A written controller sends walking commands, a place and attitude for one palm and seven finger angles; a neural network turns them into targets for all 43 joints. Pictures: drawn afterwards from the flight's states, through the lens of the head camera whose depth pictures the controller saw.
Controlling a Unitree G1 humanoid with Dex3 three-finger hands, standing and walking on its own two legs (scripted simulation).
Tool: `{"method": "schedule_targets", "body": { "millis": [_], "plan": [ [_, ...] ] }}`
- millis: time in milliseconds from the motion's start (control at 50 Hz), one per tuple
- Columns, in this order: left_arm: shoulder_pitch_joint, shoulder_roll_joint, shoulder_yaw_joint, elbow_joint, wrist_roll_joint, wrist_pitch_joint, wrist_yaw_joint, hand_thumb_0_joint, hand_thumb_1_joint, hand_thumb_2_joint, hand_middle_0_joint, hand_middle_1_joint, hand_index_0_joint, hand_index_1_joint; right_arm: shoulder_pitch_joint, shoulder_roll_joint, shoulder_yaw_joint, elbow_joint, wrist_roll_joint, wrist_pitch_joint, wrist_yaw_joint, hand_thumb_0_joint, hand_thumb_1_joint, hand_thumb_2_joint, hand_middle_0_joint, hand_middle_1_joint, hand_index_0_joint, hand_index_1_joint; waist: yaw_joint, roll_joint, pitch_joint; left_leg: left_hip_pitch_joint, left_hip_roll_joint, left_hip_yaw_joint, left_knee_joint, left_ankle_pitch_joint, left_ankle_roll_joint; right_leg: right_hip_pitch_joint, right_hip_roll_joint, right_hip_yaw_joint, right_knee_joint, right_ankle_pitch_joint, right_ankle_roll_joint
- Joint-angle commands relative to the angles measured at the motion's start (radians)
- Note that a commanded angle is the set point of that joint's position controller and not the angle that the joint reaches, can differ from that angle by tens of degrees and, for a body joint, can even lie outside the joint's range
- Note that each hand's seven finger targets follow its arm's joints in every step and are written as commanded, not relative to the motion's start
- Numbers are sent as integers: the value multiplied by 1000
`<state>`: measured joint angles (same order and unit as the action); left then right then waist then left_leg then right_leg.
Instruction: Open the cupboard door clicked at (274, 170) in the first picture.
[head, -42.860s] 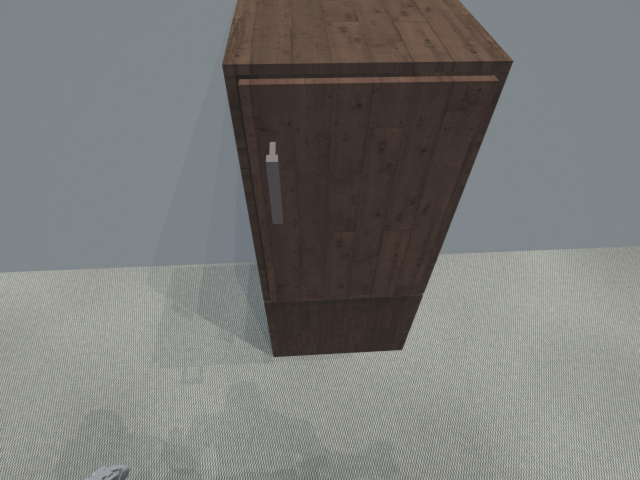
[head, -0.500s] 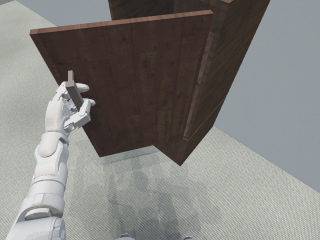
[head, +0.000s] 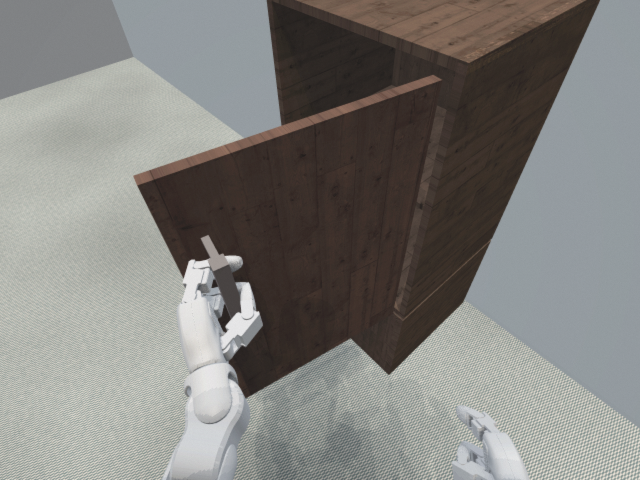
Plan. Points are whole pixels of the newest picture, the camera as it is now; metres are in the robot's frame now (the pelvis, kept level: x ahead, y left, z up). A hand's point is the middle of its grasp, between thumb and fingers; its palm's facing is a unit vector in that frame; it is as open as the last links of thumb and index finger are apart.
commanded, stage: pull the door open along its arc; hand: left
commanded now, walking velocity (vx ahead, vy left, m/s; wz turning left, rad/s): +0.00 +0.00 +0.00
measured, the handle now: (225, 285) +0.35 +0.14 +0.06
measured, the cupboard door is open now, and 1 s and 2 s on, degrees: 79 87 90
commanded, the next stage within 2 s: open thumb and fingers to let go in 0.14 s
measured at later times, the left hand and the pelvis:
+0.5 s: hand (276, 337) +0.27 +0.07 +0.07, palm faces +0.35 -0.94 +0.00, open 7.1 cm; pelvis +0.00 -0.02 +0.00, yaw +2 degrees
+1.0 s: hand (273, 342) +0.27 +0.07 +0.07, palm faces +0.29 -0.96 +0.00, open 14.7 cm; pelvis -0.01 +0.01 -0.01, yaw +1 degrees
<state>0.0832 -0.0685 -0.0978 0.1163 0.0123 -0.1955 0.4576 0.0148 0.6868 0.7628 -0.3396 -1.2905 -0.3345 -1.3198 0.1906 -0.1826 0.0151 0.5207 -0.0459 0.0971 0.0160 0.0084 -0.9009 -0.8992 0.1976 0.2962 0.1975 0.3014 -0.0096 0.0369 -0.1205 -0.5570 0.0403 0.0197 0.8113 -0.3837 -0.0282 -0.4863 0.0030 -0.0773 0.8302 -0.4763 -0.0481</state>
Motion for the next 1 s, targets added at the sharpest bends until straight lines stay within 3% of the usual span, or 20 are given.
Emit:
{"method": "schedule_targets", "body": {
  "millis": [0, 20, 160, 200, 220, 280, 340, 420, 460, 520, 560, 620, 660, 740, 980],
  "plan": [
    [6, 7, -25, -311, 21, -69, 14, 0, 900, 900, -400, -1350, -400, -1350, -61, -96, -40, -153, -4, -49, -14, 0, -900, -900, 200, 300, 200, 300, 14, -120, -180, 124, -47, -2, -53, 260, 39, 138, -29, 75, -144, 593, 55],
    [29, -5, -42, -317, 25, -68, 17, 0, 900, 900, -400, -1350, -400, -1350, -59, -93, -39, -153, -5, -52, -14, 0, -900, -900, 200, 300, 200, 300, 11, -146, -166, 117, -49, -7, -54, 253, 40, 146, -33, 79, -152, 598, 59],
    [136, -99, -179, -383, 75, -69, 38, 0, 900, 900, -400, -1350, -400, -1350, -77, -82, -36, -167, -7, -97, -5, 0, -900, -900, 200, 300, 200, 300, 7, -123, -150, 107, -58, -16, -26, 219, 44, 105, -45, 87, -150, 546, 57],
    [69, -81, -161, -378, 63, -72, 46, 0, 900, 900, -400, -1350, -400, -1350, -77, -88, -36, -154, -6, -108, -9, 0, -900, -900, 200, 300, 200, 300, -6, -137, -126, 97, -59, -21, -16, 190, 43, 74, -49, 95, -163, 498, 61],
    [-29, -48, -130, -355, 61, -74, 60, 0, 900, 900, -400, -1350, -400, -1350, -80, -90, -33, -134, -9, -110, -18, 0, -900, -900, 200, 300, 200, 300, -21, -176, -101, 76, -60, -27, -5, 167, 45, 48, -53, 108, -175, 457, 65],
    [-49, -47, -108, -321, 52, -81, 68, 0, 690, 810, -385, -1327, -385, -1327, -94, -85, -34, -125, -11, -116, -27, 0, -900, -900, 200, 300, 200, 300, -4, -166, -132, 71, -64, -27, 1, 150, 42, 52, -64, 135, -190, 402, 67],
    [-33, -46, -102, -301, 52, -75, 63, 0, 480, 720, -370, -1305, -370, -1305, -86, -84, -35, -126, -10, -114, -27, 0, -900, -900, 200, 300, 200, 300, 11, -151, -161, 73, -64, -26, -9, 174, 42, 80, -64, 129, -171, 467, 68],
    [-14, -37, -91, -308, 43, -73, 43, 0, 200, 600, -350, -1275, -350, -1275, -73, -86, -37, -128, -8, -106, -26, 0, -900, -900, 200, 300, 200, 300, 13, -178, -181, 80, -63, -26, -15, 209, 42, 118, -63, 119, -155, 571, 72],
    [-20, -54, -109, -321, 41, -74, 35, 0, 60, 540, -340, -1260, -340, -1260, -79, -86, -36, -133, -7, -103, -25, 0, -900, -900, 200, 300, 200, 300, 7, -161, -173, 90, -61, -21, -16, 213, 43, 105, -61, 109, -148, 583, 73],
    [-24, -54, -115, -318, 49, -74, 40, 0, -150, 450, -325, -1237, -325, -1237, -77, -88, -36, -136, -8, -102, -23, 0, -900, -900, 200, 300, 200, 300, 1, -164, -157, 92, -58, -24, -13, 204, 45, 79, -51, 95, -147, 528, 66],
    [-61, -72, -138, -325, 57, -76, 45, 0, -290, 390, -315, -1222, -315, -1222, -85, -88, -35, -137, -7, -102, -21, 0, -900, -900, 200, 300, 200, 300, -6, -131, -143, 97, -56, -25, -13, 183, 45, 43, -46, 85, -144, 453, 58],
    [-64, -76, -146, -324, 63, -77, 51, 0, -500, 300, -300, -1200, -300, -1200, -80, -91, -36, -143, -8, -106, -18, 0, -900, -900, 200, 300, 200, 300, -2, -136, -159, 100, -54, -29, -9, 187, 47, 36, -37, 75, -135, 426, 51],
    [-78, -75, -146, -326, 60, -73, 54, 0, -500, 300, -300, -1200, -300, -1200, -88, -90, -35, -143, -6, -105, -19, 0, -900, -900, 200, 300, 200, 300, -4, -126, -158, 102, -54, -28, -9, 181, 47, 23, -35, 70, -133, 407, 49],
    [-52, -84, -148, -324, 58, -60, 65, 0, -500, 300, -267, -1000, -267, -1000, -87, -88, -34, -151, -5, -105, -18, 0, -900, -900, 200, 300, 200, 300, 9, -115, -168, 103, -53, -28, -15, 190, 45, 30, -26, 56, -124, 391, 41],
    [-106, -99, -151, -317, 65, -29, 100, 0, -500, 300, -167, -400, -167, -400, -108, -85, -31, -149, -8, -105, -14, 0, -900, -900, 200, 300, 200, 300, 14, -103, -158, 97, -48, -32, -16, 164, 42, -5, -7, 37, -119, 279, 25]
  ]
}}
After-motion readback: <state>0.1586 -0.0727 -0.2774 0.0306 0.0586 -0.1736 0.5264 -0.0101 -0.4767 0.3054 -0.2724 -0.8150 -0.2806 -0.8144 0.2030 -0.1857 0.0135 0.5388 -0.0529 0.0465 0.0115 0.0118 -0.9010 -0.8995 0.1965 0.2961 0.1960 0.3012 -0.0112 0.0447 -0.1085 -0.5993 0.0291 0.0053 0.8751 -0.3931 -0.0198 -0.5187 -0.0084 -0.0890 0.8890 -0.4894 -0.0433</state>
